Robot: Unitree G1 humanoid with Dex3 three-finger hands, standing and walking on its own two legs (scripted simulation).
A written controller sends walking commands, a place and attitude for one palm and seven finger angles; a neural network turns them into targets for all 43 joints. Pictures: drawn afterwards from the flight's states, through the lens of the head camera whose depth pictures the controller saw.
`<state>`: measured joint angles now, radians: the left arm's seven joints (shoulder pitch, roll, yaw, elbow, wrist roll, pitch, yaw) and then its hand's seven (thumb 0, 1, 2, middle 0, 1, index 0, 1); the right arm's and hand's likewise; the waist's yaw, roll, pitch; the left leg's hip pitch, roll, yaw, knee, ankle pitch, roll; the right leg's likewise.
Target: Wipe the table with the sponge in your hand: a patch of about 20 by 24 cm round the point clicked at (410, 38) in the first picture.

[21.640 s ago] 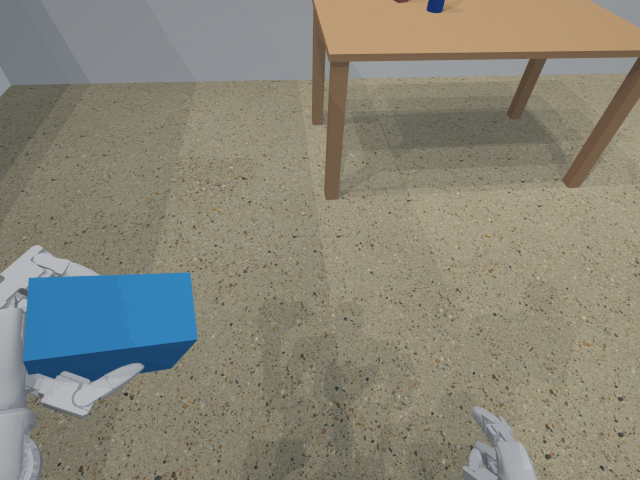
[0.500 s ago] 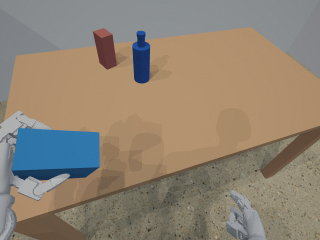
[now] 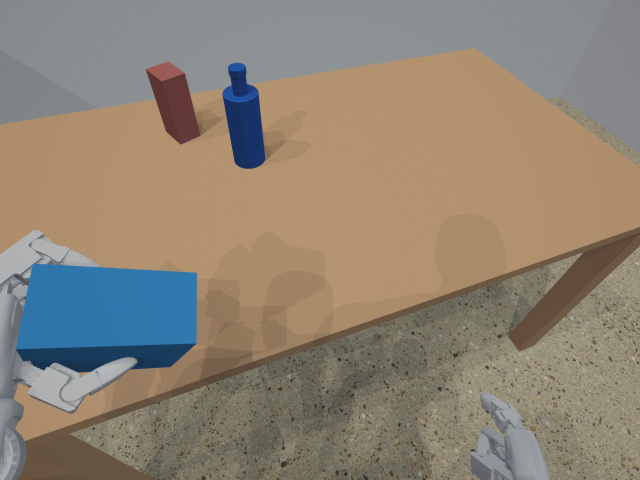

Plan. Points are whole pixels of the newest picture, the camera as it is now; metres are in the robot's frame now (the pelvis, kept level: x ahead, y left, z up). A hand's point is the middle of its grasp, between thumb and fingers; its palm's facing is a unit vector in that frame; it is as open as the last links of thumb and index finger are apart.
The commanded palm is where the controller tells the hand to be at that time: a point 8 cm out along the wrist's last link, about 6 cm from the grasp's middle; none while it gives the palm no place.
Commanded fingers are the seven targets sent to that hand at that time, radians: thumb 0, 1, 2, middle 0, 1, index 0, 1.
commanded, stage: come to a stop and stand still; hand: left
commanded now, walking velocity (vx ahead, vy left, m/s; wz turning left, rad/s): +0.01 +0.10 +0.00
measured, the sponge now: (138, 324) +0.23 +0.20 +0.13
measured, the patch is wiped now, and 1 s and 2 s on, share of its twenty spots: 0.00 0.00 0.00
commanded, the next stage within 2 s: look again from close up in 1.02 s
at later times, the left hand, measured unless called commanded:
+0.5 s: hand out of the picture +0.23 +0.31 +0.17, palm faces +0.40 -0.80 -0.44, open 10.6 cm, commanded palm +0.16 +0.32 +0.18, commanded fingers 0.00 0.10 1.30 -1.20 -1.60 -1.20 -1.60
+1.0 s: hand out of the picture +0.23 +0.34 +0.15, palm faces +0.29 -0.83 -0.48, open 10.6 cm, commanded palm +0.16 +0.38 +0.18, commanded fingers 0.00 0.10 1.30 -1.20 -1.60 -1.20 -1.60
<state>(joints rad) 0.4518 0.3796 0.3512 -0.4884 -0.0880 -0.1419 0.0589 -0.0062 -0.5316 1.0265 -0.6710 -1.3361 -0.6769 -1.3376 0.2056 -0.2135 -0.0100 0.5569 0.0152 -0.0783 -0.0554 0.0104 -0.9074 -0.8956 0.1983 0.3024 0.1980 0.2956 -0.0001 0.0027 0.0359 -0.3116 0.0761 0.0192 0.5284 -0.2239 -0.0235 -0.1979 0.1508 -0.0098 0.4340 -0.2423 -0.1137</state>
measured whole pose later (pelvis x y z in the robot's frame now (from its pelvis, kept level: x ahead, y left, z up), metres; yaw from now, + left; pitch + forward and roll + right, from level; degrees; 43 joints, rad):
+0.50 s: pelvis +0.00 +0.04 +0.00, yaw +0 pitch +1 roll -1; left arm 0.40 0.42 0.43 -0.42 -0.08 -0.22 0.10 -0.01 -0.53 1.03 -0.67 -1.33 -0.68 -1.34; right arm 0.19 -0.24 0.04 0.57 0.02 -0.12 0.01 0.01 -0.91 -0.90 0.20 0.30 0.20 0.30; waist 0.02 0.02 0.06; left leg -0.34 0.01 0.03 0.54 -0.23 0.02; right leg -0.24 0.10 0.02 0.48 -0.26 -0.06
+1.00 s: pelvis +0.00 +0.10 +0.00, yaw -1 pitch +0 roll -2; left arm 0.45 0.41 0.39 -0.51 -0.03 -0.16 0.07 -0.01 -0.53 1.03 -0.67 -1.33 -0.68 -1.33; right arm 0.17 -0.18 0.06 0.53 0.00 -0.09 0.00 0.01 -0.91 -0.90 0.20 0.30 0.20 0.30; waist 0.00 0.00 0.10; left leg -0.30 -0.05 0.07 0.50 -0.21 0.09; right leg -0.20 0.01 -0.02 0.45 -0.25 0.02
